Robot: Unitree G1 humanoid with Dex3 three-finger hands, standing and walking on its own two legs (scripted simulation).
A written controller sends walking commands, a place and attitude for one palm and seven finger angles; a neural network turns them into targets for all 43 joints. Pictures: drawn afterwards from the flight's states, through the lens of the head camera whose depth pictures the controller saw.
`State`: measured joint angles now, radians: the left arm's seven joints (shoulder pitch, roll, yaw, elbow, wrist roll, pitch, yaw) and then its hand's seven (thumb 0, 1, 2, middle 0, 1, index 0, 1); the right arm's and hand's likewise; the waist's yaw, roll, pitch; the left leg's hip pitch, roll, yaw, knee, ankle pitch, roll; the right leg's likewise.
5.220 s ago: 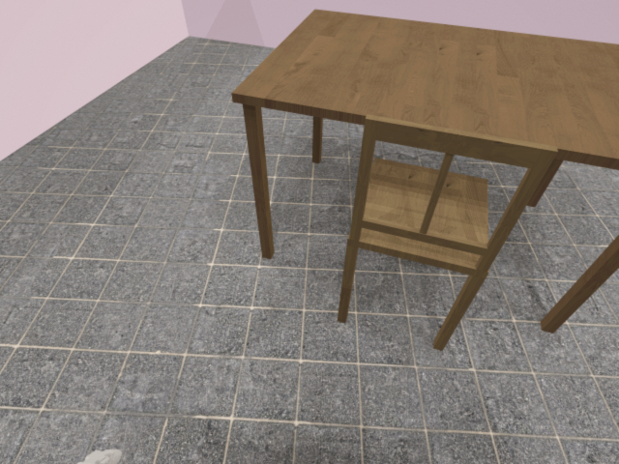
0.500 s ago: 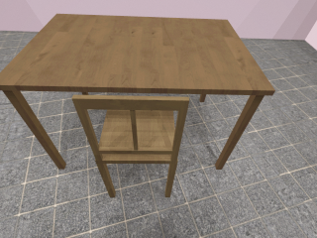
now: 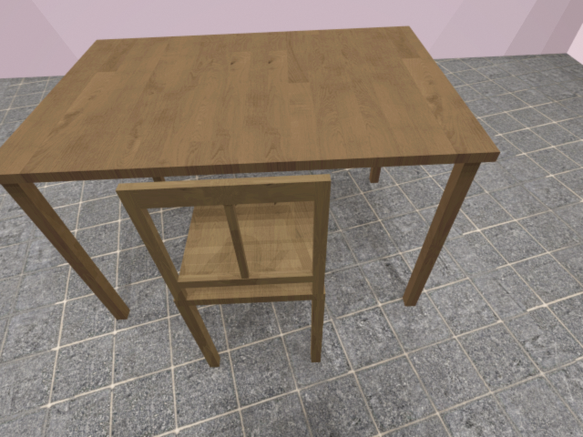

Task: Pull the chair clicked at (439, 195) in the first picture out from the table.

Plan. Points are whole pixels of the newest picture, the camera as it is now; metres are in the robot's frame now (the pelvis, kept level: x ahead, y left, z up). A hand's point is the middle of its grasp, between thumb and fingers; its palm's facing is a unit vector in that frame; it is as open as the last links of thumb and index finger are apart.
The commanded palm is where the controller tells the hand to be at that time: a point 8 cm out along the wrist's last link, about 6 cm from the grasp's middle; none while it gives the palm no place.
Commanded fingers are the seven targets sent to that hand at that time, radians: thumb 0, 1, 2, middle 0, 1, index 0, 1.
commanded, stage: look again from close up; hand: left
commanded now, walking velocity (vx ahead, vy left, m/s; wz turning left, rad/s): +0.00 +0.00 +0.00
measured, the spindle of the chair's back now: (237, 243) +0.50 +0.15 -0.10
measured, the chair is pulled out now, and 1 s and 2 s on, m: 0.00 0.00 0.00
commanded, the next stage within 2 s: shuffle to correct the standing spot in 0.50 s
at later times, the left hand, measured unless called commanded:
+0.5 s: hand out of the picture -0.01 +0.16 -0.17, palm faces +0.05 -0.98 -0.19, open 7.4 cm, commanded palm none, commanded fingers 0.00 0.90 0.90 -0.20 -0.30 -0.20 -0.30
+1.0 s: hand out of the picture +0.00 +0.14 -0.19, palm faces +0.12 -0.98 -0.18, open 7.4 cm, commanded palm none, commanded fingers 0.00 0.90 0.90 -0.20 -0.30 -0.20 -0.30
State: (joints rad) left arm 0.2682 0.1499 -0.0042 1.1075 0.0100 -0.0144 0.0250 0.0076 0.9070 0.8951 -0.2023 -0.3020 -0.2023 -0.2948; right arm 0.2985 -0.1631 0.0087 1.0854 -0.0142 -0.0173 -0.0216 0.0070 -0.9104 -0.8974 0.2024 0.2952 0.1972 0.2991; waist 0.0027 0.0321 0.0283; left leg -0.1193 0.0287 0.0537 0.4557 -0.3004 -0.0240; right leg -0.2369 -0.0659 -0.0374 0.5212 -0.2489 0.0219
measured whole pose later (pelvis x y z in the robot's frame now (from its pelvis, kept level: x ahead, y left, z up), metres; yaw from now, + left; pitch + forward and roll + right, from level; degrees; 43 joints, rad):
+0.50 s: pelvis +0.00 -0.01 +0.00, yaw +0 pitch -2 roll +1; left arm 0.28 0.14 0.00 1.12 0.01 -0.01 0.02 0.01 0.91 0.89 -0.20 -0.30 -0.20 -0.29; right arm 0.30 -0.14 0.01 1.13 -0.01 -0.01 -0.02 0.00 -0.91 -0.90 0.20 0.30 0.20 0.30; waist 0.01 0.01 0.05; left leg -0.12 0.05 0.04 0.43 -0.28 -0.04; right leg -0.23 -0.04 -0.06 0.47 -0.22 0.00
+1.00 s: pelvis +0.04 -0.02 -0.01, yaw +4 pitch +0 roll +0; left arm 0.35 0.14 0.04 1.11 0.02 -0.02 0.01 0.01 0.91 0.90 -0.20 -0.30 -0.20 -0.29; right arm 0.36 -0.10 -0.01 1.13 -0.03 -0.02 -0.03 0.00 -0.90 -0.90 0.20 0.30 0.20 0.30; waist 0.00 0.00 0.03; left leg -0.19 0.07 0.01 0.63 -0.41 -0.01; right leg -0.25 -0.04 -0.12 0.63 -0.38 -0.02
